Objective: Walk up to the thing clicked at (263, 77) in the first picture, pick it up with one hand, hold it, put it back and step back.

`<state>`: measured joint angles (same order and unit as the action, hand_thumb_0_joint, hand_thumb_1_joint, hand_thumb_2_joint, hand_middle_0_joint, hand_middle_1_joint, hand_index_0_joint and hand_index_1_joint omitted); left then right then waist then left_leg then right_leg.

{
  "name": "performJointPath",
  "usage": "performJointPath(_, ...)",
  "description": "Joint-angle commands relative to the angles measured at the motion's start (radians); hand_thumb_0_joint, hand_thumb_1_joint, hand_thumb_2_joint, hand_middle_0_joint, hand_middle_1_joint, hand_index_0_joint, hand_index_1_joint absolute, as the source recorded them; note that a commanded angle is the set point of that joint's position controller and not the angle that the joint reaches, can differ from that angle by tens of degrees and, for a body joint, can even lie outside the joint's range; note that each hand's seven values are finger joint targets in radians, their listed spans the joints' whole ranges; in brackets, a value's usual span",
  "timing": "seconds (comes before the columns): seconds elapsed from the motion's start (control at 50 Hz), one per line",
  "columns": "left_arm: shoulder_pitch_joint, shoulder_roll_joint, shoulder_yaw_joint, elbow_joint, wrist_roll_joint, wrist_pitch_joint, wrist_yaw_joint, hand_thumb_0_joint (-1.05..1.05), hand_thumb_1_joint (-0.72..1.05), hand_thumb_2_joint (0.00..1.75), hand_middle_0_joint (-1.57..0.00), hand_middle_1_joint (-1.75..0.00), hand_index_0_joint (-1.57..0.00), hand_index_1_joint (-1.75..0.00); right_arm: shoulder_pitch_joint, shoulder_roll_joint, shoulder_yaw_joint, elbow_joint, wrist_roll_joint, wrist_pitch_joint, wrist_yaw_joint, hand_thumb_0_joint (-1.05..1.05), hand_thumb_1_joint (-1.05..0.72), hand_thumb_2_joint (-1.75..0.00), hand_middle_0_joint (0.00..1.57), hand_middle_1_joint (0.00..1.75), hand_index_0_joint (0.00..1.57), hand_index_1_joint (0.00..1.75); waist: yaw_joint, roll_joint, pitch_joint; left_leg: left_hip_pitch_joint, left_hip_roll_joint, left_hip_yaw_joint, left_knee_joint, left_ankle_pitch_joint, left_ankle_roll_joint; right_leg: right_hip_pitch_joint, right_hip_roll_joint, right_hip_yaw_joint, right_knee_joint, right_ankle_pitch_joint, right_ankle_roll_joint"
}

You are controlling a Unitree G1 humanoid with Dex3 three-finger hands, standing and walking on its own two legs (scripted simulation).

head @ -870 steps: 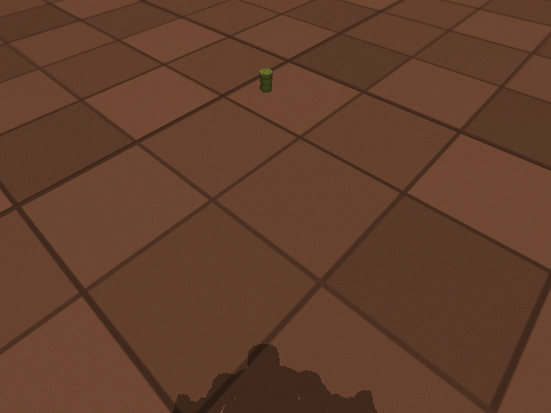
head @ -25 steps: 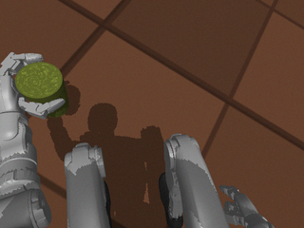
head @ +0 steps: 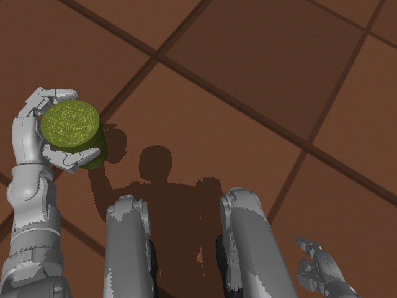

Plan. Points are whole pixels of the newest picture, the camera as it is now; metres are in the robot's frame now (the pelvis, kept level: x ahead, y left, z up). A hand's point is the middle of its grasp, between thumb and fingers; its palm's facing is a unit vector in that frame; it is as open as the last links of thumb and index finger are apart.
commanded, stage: lift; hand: left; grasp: from the side
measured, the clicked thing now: (82, 140) +0.42 +0.22 -0.05
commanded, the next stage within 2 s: hold in 1.64 s
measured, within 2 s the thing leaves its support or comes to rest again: neither
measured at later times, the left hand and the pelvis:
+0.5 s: hand out of the picture +0.39 +0.22 +0.18, palm faces +0.12 -0.99 -0.05, open 11.8 cm; pelvis +0.04 +0.01 +0.16, yaw +3 degrees
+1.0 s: hand out of the picture +0.38 +0.21 +0.27, palm faces +0.11 -0.99 -0.04, open 11.8 cm; pelvis +0.05 +0.01 +0.25, yaw +4 degrees
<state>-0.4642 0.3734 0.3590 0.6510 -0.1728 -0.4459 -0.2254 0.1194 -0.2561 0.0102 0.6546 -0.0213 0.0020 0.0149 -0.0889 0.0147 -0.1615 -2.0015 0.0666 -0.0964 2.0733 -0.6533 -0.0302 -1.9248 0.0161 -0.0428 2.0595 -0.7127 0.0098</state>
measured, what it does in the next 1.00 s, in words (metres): rises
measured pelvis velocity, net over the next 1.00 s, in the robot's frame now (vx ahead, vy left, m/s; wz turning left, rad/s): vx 0.05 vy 0.01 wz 0.07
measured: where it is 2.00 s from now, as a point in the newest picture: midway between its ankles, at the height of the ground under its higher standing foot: (190, 283)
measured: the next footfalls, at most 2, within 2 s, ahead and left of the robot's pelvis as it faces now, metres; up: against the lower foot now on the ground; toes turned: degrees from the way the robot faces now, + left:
none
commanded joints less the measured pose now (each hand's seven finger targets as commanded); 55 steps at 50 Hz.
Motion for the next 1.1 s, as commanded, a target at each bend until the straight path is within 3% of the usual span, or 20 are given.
performJointPath(0.0, -0.291, 0.248, 0.071, -0.422, -0.051, -0.075, 0.017, 0.00, -0.04, 1.21, -1.23, -1.41, -1.26, -1.40, 0.107, -0.176, -0.075, -0.092, 0.016, -0.038, -0.027, 0.00, -0.93, -0.90, 0.20, 0.30, 0.20, 0.30, 0.040, 0.133, -0.716, 0.562, -0.030, 0.046, -0.302, 0.135, 0.059, 0.415, 0.014, 0.017, -0.367, 0.185, -0.041)
performJointPath(0.1, -0.213, 0.207, 0.054, -0.533, -0.062, -0.026, 0.053, 0.00, -0.01, 1.23, -1.23, -1.42, -1.26, -1.41, 0.103, -0.164, -0.077, -0.104, 0.034, -0.046, -0.040, 0.00, -0.93, -0.90, 0.20, 0.30, 0.20, 0.30, 0.055, 0.141, -0.709, 0.699, -0.028, 0.034, -0.393, 0.194, 0.055, 0.482, 0.013, 0.006, -0.438, 0.241, -0.042)
performJointPath(0.2, -0.137, 0.130, -0.039, -0.609, -0.044, 0.029, 0.079, 0.00, 0.01, 1.20, -1.19, -1.38, -1.22, -1.37, 0.094, -0.154, -0.081, -0.108, 0.041, -0.056, -0.053, 0.00, -0.92, -0.90, 0.20, 0.30, 0.20, 0.30, 0.039, 0.163, -0.655, 0.851, -0.024, 0.015, -0.503, 0.215, 0.050, 0.522, 0.010, 0.002, -0.528, 0.268, -0.041)
performJointPath(0.22, -0.139, 0.153, -0.018, -0.630, -0.044, 0.035, 0.087, 0.00, 0.02, 1.20, -1.20, -1.38, -1.23, -1.37, 0.094, -0.152, -0.081, -0.111, 0.044, -0.058, -0.056, 0.00, -0.92, -0.90, 0.20, 0.30, 0.20, 0.30, 0.040, 0.155, -0.648, 0.852, -0.026, 0.019, -0.520, 0.203, 0.051, 0.558, 0.009, 0.005, -0.557, 0.263, -0.039)
performJointPath(0.26, -0.098, 0.126, -0.040, -0.627, -0.043, 0.050, 0.096, 0.00, 0.01, 1.19, -1.17, -1.37, -1.21, -1.36, 0.094, -0.145, -0.079, -0.114, 0.048, -0.062, -0.061, 0.00, -0.91, -0.90, 0.20, 0.30, 0.20, 0.30, 0.029, 0.126, -0.613, 0.869, -0.028, 0.016, -0.562, 0.195, 0.052, 0.608, 0.009, 0.004, -0.602, 0.266, -0.035)
performJointPath(0.28, -0.082, 0.148, -0.012, -0.650, -0.047, 0.052, 0.105, 0.00, -0.01, 1.19, -1.18, -1.37, -1.21, -1.36, 0.093, -0.145, -0.078, -0.115, 0.051, -0.064, -0.063, 0.00, -0.92, -0.90, 0.20, 0.30, 0.20, 0.30, 0.052, 0.122, -0.614, 0.894, -0.029, 0.014, -0.587, 0.196, 0.050, 0.638, 0.007, 0.005, -0.616, 0.267, -0.036)
performJointPath(0.3, -0.046, 0.101, -0.058, -0.634, -0.048, 0.060, 0.103, 0.00, -0.04, 1.18, -1.17, -1.37, -1.20, -1.36, 0.093, -0.140, -0.074, -0.119, 0.051, -0.067, -0.064, 0.00, -0.92, -0.90, 0.20, 0.30, 0.20, 0.30, 0.036, 0.118, -0.608, 0.924, -0.029, 0.011, -0.609, 0.209, 0.050, 0.655, 0.008, 0.002, -0.637, 0.280, -0.034)
performJointPath(0.34, -0.032, 0.113, -0.047, -0.686, -0.054, 0.069, 0.115, 0.00, 0.00, 1.19, -1.17, -1.37, -1.21, -1.35, 0.098, -0.137, -0.071, -0.121, 0.053, -0.073, -0.067, 0.00, -0.91, -0.90, 0.20, 0.30, 0.20, 0.30, 0.052, 0.143, -0.604, 0.996, -0.030, 0.005, -0.659, 0.240, 0.044, 0.695, 0.007, -0.001, -0.667, 0.301, -0.035)
performJointPath(0.36, -0.007, 0.065, -0.090, -0.640, -0.055, 0.080, 0.114, 0.00, 0.02, 1.20, -1.17, -1.37, -1.20, -1.36, 0.095, -0.137, -0.068, -0.118, 0.055, -0.077, -0.069, 0.00, -0.91, -0.90, 0.20, 0.30, 0.20, 0.30, 0.037, 0.123, -0.563, 1.012, -0.028, 0.002, -0.682, 0.250, 0.044, 0.700, 0.007, -0.003, -0.690, 0.315, -0.033)
performJointPath(0.4, -0.032, 0.107, -0.061, -0.668, -0.049, 0.080, 0.127, 0.00, 0.03, 1.22, -1.19, -1.39, -1.22, -1.38, 0.103, -0.129, -0.064, -0.113, 0.056, -0.082, -0.073, 0.00, -0.91, -0.90, 0.20, 0.30, 0.20, 0.30, 0.038, 0.118, -0.538, 1.033, -0.033, 0.012, -0.715, 0.259, 0.045, 0.770, 0.007, 0.002, -0.739, 0.334, -0.032)
performJointPath(0.44, -0.015, 0.073, -0.090, -0.626, -0.045, 0.080, 0.131, 0.00, -0.01, 1.19, -1.18, -1.37, -1.21, -1.36, 0.100, -0.122, -0.061, -0.108, 0.054, -0.092, -0.075, 0.00, -0.91, -0.90, 0.20, 0.30, 0.20, 0.30, 0.030, 0.108, -0.482, 1.050, -0.032, 0.013, -0.754, 0.261, 0.043, 0.795, 0.007, 0.003, -0.771, 0.341, -0.031)
performJointPath(0.52, -0.023, 0.080, -0.088, -0.621, -0.045, 0.073, 0.135, 0.00, 0.00, 1.20, -1.18, -1.36, -1.21, -1.36, 0.117, -0.122, -0.058, -0.098, 0.053, -0.101, -0.074, 0.00, -0.91, -0.90, 0.20, 0.30, 0.20, 0.30, 0.043, 0.114, -0.456, 1.150, -0.032, 0.013, -0.816, 0.340, 0.039, 0.866, 0.004, -0.002, -0.829, 0.396, -0.031)
performJointPath(0.54, -0.018, 0.049, -0.126, -0.620, -0.042, 0.073, 0.131, 0.00, 0.00, 1.20, -1.18, -1.37, -1.21, -1.36, 0.115, -0.116, -0.055, -0.100, 0.052, -0.103, -0.072, 0.00, -0.91, -0.90, 0.20, 0.30, 0.20, 0.30, 0.032, 0.114, -0.436, 1.168, -0.032, 0.015, -0.836, 0.341, 0.036, 0.881, 0.005, -0.005, -0.846, 0.400, -0.032)
performJointPath(0.58, -0.025, 0.079, -0.102, -0.609, -0.035, 0.071, 0.133, 0.00, 0.00, 1.20, -1.20, -1.37, -1.22, -1.36, 0.115, -0.117, -0.057, -0.099, 0.051, -0.104, -0.070, 0.00, -0.91, -0.90, 0.20, 0.30, 0.20, 0.30, 0.043, 0.117, -0.410, 1.189, -0.035, 0.024, -0.871, 0.334, 0.035, 0.922, 0.003, -0.002, -0.883, 0.399, -0.034)
performJointPath(0.6, 0.013, 0.047, -0.126, -0.552, -0.032, 0.074, 0.127, 0.00, -0.02, 1.20, -1.19, -1.37, -1.22, -1.36, 0.119, -0.117, -0.056, -0.095, 0.050, -0.106, -0.067, 0.00, -0.91, -0.90, 0.20, 0.30, 0.20, 0.30, 0.040, 0.110, -0.391, 1.210, -0.033, 0.022, -0.886, 0.348, 0.035, 0.925, 0.003, -0.004, -0.895, 0.407, -0.033)
performJointPath(0.76, 0.004, 0.060, -0.110, -0.612, -0.044, 0.055, 0.114, 0.00, 0.00, 1.19, -1.22, -1.37, -1.24, -1.37, 0.128, -0.113, -0.054, -0.109, 0.047, -0.104, -0.058, 0.00, -0.91, -0.90, 0.20, 0.30, 0.20, 0.30, 0.062, 0.107, -0.398, 1.332, -0.036, 0.034, -0.989, 0.428, 0.029, 1.083, 0.001, -0.007, -0.998, 0.477, -0.031)
performJointPath(0.88, -0.018, 0.018, -0.145, -0.576, -0.047, 0.039, 0.125, 0.00, -0.01, 1.21, -1.21, -1.37, -1.23, -1.37, 0.122, -0.110, -0.047, -0.106, 0.044, -0.108, -0.064, 0.00, -0.91, -0.90, 0.20, 0.30, 0.20, 0.30, 0.042, 0.074, -0.340, 1.355, -0.041, 0.046, -1.056, 0.371, 0.032, 1.137, 0.000, -0.003, -1.065, 0.451, -0.026)
performJointPath(0.94, -0.035, 0.044, -0.135, -0.599, -0.042, 0.028, 0.126, 0.00, 0.00, 1.19, -1.20, -1.35, -1.21, -1.35, 0.122, -0.110, -0.050, -0.109, 0.042, -0.110, -0.069, 0.00, -0.91, -0.90, 0.20, 0.30, 0.20, 0.30, 0.049, 0.079, -0.321, 1.379, -0.045, 0.055, -1.090, 0.339, 0.032, 1.168, -0.001, 0.003, -1.107, 0.426, -0.024)
performJointPath(1.02, -0.025, 0.017, -0.162, -0.577, -0.038, 0.032, 0.124, 0.00, 0.01, 1.19, -1.18, -1.34, -1.20, -1.34, 0.127, -0.108, -0.046, -0.101, 0.040, -0.109, -0.074, 0.00, -0.91, -0.90, 0.20, 0.30, 0.20, 0.30, 0.042, 0.070, -0.308, 1.425, -0.046, 0.062, -1.122, 0.365, 0.032, 1.217, 0.000, 0.006, -1.142, 0.458, -0.022)
performJointPath(1.08, -0.023, 0.010, -0.148, -0.553, -0.047, 0.036, 0.122, 0.00, 0.04, 1.21, -1.19, -1.36, -1.21, -1.36, 0.119, -0.110, -0.048, -0.103, 0.039, -0.110, -0.074, 0.00, -0.91, -0.90, 0.20, 0.30, 0.20, 0.30, 0.051, 0.072, -0.286, 1.444, -0.043, 0.057, -1.154, 0.363, 0.029, 1.233, 0.001, -0.003, -1.162, 0.450, -0.024)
